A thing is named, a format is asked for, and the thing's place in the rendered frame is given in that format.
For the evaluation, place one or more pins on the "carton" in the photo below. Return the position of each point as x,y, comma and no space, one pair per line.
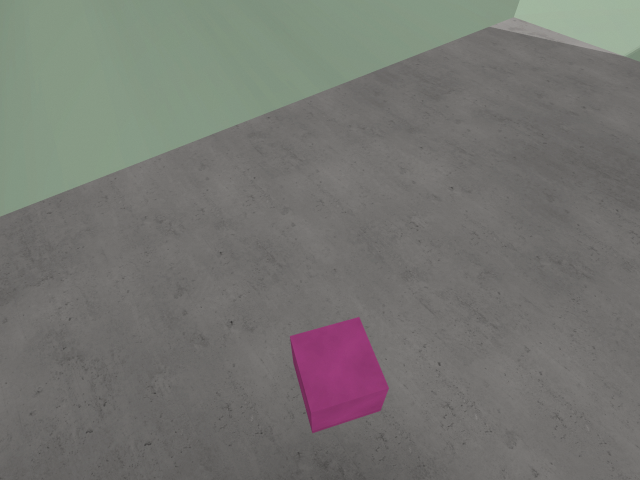
338,374

